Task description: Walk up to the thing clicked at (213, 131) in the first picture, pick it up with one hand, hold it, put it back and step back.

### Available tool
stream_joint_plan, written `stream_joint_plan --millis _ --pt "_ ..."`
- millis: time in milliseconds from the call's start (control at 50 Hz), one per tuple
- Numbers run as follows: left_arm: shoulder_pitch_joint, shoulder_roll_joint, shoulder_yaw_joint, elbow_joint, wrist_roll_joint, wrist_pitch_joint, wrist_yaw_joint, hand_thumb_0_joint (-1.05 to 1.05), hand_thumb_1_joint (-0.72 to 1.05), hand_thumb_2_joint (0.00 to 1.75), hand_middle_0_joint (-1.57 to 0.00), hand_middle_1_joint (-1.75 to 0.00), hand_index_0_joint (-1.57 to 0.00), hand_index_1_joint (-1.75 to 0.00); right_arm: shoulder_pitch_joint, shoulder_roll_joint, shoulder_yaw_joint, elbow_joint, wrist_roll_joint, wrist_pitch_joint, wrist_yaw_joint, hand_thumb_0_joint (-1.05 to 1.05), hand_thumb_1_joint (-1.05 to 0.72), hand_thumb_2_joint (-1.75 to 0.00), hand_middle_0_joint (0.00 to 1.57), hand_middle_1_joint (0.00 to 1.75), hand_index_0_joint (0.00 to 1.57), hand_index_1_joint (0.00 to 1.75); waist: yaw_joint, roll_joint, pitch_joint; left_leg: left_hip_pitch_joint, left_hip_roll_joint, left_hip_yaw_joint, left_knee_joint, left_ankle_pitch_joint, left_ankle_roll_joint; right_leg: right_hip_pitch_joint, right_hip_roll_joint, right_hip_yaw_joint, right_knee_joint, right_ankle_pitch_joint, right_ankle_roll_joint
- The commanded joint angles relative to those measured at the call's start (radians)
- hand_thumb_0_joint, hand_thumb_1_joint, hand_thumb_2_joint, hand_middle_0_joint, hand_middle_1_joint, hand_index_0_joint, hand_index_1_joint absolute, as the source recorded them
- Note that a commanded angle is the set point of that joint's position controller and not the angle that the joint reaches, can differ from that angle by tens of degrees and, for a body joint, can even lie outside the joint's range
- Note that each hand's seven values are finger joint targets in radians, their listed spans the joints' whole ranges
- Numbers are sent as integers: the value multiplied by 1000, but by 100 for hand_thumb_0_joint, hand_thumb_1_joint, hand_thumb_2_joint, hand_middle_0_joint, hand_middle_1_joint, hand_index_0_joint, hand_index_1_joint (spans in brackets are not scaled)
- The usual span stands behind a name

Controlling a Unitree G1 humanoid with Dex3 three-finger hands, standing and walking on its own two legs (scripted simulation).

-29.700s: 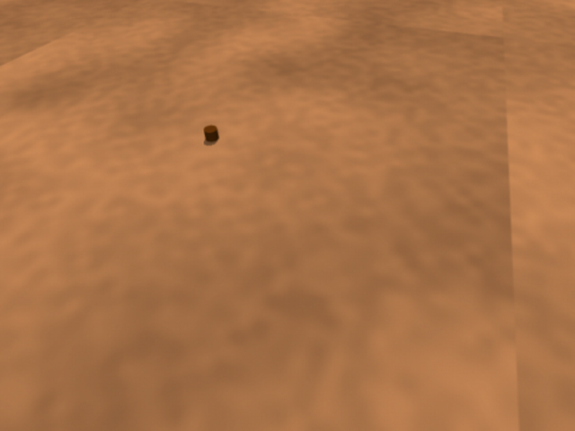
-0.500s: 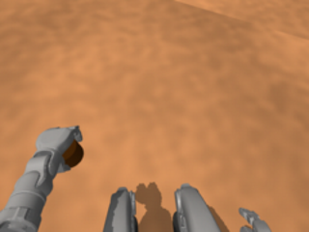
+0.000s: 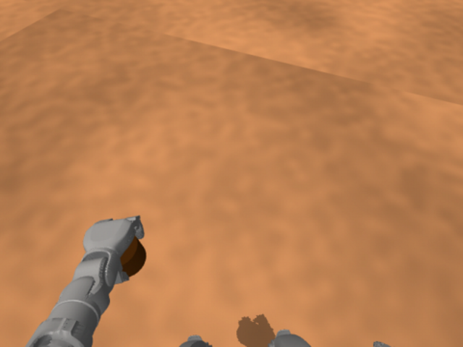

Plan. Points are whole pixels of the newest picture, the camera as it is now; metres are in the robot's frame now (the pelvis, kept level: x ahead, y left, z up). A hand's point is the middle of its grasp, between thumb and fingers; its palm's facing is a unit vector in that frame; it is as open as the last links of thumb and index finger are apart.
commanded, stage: lift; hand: left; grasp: from above
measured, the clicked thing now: (122, 253) +0.35 +0.24 -0.10
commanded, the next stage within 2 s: hold in 0.16 s
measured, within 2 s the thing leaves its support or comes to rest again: neither
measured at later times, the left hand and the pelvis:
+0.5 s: hand (110, 240) +0.34 +0.23 -0.02, palm faces -0.44 -0.07 -0.89, open 10.6 cm; pelvis +0.03 +0.00 +0.04, yaw +0 degrees
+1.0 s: hand (105, 242) +0.33 +0.23 +0.01, palm faces -0.45 -0.05 -0.89, open 10.6 cm; pelvis +0.03 +0.00 +0.06, yaw +0 degrees
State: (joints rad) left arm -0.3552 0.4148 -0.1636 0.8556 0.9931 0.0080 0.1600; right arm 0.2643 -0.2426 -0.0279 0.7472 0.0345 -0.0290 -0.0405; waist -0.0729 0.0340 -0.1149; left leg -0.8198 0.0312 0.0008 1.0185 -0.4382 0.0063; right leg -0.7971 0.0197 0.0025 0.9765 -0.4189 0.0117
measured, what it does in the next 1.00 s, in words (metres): rises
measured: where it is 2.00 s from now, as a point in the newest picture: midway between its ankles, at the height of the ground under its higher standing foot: outside the picture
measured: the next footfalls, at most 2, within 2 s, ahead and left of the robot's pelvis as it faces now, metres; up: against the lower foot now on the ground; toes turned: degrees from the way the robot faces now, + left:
none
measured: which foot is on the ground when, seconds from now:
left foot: down 0.00-1.00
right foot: down 0.00-1.00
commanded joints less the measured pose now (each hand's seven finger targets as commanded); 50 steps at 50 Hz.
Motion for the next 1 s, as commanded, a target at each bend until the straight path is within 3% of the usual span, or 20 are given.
stream_joint_plan --millis 0,60,80,180,280,300,360,380,420,680,800,840,880,940,980 --pt "-250 222 85 -140 -12 20 25 0 44 95 -73 -110 -78 -104 26 -150 -56 -95 4 -20 -13 0 -90 -90 20 30 20 30 21 -2 -291 261 -39 -7 -193 243 5 223 24 15 -206 231 -21" --pt "-253 192 65 -174 -16 19 15 0 43 96 -72 -109 -78 -104 25 -146 -55 -100 5 -19 -12 0 -90 -90 20 30 20 30 16 27 -277 306 -40 -4 -234 250 0 244 23 14 -236 227 -26" --pt "-263 196 66 -202 -17 19 15 0 44 97 -74 -108 -79 -103 18 -145 -59 -105 6 -17 -13 0 -90 -90 20 30 20 30 29 29 -286 328 -40 -4 -247 261 1 264 22 16 -251 240 -24" --pt "-278 203 68 -228 -10 17 17 0 41 97 -72 -109 -77 -104 18 -150 -59 -102 10 -13 -17 0 -90 -90 20 30 20 30 16 16 -276 386 -40 -1 -289 307 1 301 20 15 -287 284 -24" --pt "-303 209 67 -252 -2 14 18 0 42 95 -70 -111 -76 -104 6 -151 -64 -98 10 -8 -17 0 -90 -89 20 30 20 30 27 32 -278 456 -40 0 -329 345 -4 341 21 13 -326 304 -24" --pt "-285 193 56 -224 -3 15 13 0 41 93 -69 -111 -76 -104 7 -153 -63 -103 13 -8 -16 0 -90 -90 20 30 20 30 16 14 -256 458 -40 -1 -341 343 -5 344 22 9 -330 299 -25" --pt "-259 198 54 -208 0 13 -7 0 40 95 -68 -112 -74 -105 0 -153 -66 -95 15 -5 -16 0 -90 -90 20 30 20 30 35 10 -248 476 -42 4 -354 390 -3 372 22 14 -349 344 -22" --pt "-269 187 48 -238 -7 8 -14 0 41 94 -68 -112 -75 -104 1 -154 -67 -103 15 -4 -15 0 -90 -89 20 30 20 30 23 10 -246 485 -41 6 -361 392 -3 379 22 13 -353 348 -23" --pt "-249 184 41 -227 -6 8 -29 0 43 97 -70 -113 -77 -106 -8 -155 -67 -106 17 -1 -13 0 -90 -90 20 30 20 30 35 6 -235 493 -44 7 -372 405 -3 398 20 13 -364 360 -23" --pt "-251 199 49 -308 3 2 -77 0 48 101 -73 -114 -80 -108 -33 -158 -69 -139 20 25 -8 0 -90 -89 20 30 20 30 50 2 -239 575 -40 16 -417 523 5 474 22 13 -402 461 -21" --pt "-259 210 54 -338 4 1 -90 0 48 104 -72 -117 -79 -110 -59 -155 -63 -158 23 36 -11 0 -89 -89 20 30 20 30 59 25 -204 582 -42 21 -460 469 3 490 20 15 -436 411 -25" --pt "-230 179 32 -318 0 3 -101 0 49 101 -73 -116 -80 -108 -71 -149 -58 -165 25 37 -11 0 -90 -90 20 30 20 30 56 -11 -170 576 -42 19 -475 430 6 490 19 17 -450 384 -23" --pt "-229 203 48 -333 -2 4 -107 0 46 99 -70 -116 -77 -108 -74 -156 -60 -167 25 38 -12 0 -90 -89 20 30 20 30 61 11 -179 586 -39 20 -488 427 4 502 20 12 -454 369 -27" --pt "-231 188 34 -359 -8 4 -118 0 47 105 -72 -118 -78 -111 -85 -154 -56 -179 26 40 -13 0 -90 -90 20 30 20 30 68 0 -170 593 -35 16 -503 423 4 508 22 10 -464 362 -28" --pt "-210 184 33 -326 -9 4 -122 0 46 104 -71 -118 -78 -111 -92 -153 -53 -182 26 41 -14 0 -90 -90 20 30 20 30 59 -25 -146 587 -37 15 -512 384 8 507 19 11 -482 330 -24"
